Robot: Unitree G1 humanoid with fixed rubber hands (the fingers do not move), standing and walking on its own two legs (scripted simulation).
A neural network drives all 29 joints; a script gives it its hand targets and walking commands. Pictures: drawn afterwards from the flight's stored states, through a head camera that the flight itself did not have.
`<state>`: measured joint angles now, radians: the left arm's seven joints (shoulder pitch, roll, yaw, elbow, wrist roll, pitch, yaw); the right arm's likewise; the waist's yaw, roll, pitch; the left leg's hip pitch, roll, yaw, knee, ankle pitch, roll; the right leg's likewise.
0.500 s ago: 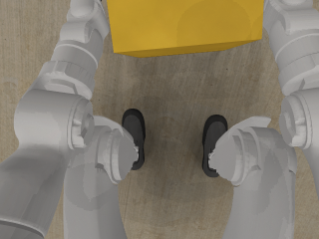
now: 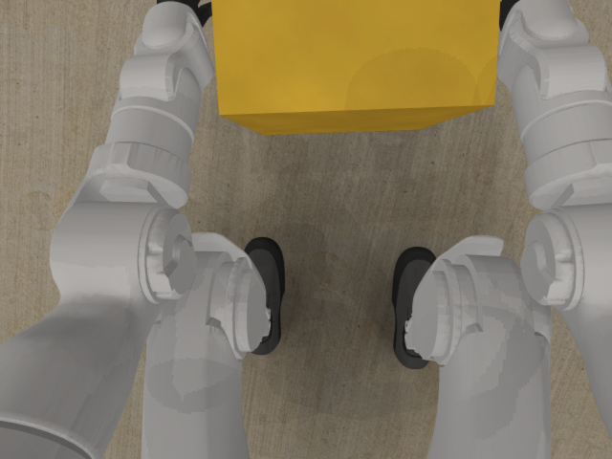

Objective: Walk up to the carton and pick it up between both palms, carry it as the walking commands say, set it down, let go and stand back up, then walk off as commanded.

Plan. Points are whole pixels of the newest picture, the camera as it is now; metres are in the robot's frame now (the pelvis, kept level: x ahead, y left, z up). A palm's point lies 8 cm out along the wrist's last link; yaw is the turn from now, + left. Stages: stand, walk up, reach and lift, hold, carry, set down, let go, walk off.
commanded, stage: reach and lift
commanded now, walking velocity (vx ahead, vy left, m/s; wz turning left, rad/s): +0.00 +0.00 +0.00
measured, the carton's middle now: (344, 37) +0.54 -0.01 -0.21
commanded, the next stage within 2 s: none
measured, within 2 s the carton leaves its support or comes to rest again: neither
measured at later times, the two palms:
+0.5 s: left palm out of the picture +0.53 +0.15 -0.07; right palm out of the picture +0.55 -0.17 -0.07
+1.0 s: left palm out of the picture +0.52 +0.15 +0.00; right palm out of the picture +0.53 -0.17 +0.00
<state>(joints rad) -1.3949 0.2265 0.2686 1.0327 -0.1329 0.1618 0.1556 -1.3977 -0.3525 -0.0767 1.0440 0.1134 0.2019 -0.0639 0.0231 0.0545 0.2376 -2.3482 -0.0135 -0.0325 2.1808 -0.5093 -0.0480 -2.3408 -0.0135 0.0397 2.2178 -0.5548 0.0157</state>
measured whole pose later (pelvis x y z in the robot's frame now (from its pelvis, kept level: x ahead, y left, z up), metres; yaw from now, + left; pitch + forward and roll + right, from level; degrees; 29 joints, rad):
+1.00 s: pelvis +0.00 +0.00 +0.09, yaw -1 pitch +47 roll +2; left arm -1.11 0.03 0.54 0.63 0.14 0.35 0.08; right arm -1.21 -0.17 -0.33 0.80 -0.14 0.37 0.01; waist 0.03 0.02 -0.09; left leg -2.21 -0.01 -0.04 1.87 -0.49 -0.05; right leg -2.22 0.02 0.04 1.90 -0.50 0.02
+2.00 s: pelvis +0.03 +0.00 +0.21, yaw -2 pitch +44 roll +1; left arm -0.88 -0.07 0.56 0.54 0.24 0.40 0.01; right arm -0.95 -0.04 -0.40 0.68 -0.25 0.41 0.06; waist 0.04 0.01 -0.25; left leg -1.82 -0.01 -0.04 1.49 -0.44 -0.04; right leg -1.82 0.01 0.04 1.50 -0.45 0.02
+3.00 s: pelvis +0.06 +0.00 +0.34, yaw -3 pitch +30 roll +1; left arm -0.57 -0.17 0.52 0.39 0.30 0.40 -0.05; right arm -0.61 0.08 -0.40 0.49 -0.30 0.42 0.11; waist 0.04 0.01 -0.18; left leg -1.15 0.01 -0.03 0.94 -0.31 -0.03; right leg -1.15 0.01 0.04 0.95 -0.32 0.01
